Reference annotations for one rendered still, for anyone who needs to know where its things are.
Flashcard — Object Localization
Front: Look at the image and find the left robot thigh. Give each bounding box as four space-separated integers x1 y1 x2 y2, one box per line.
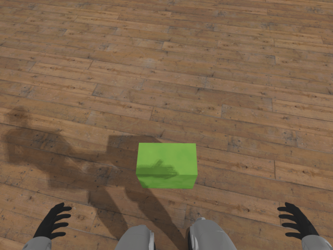
114 226 154 250

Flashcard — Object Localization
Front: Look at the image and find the left robot forearm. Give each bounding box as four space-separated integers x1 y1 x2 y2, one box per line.
22 236 52 250

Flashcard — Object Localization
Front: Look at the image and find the carton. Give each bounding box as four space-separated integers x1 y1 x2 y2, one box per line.
136 143 198 189

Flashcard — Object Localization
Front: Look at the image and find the robot thigh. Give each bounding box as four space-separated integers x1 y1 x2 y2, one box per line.
190 219 237 250
114 226 154 250

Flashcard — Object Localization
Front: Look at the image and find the right robot thigh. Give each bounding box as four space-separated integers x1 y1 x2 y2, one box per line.
190 219 237 250

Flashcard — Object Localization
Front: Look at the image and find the right robot hand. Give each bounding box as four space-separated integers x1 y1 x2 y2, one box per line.
277 202 319 240

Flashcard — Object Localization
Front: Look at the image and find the left robot hand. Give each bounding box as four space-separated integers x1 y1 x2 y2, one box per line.
33 203 72 240

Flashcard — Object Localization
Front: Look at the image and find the right robot forearm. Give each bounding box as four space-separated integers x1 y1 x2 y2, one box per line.
301 235 333 250

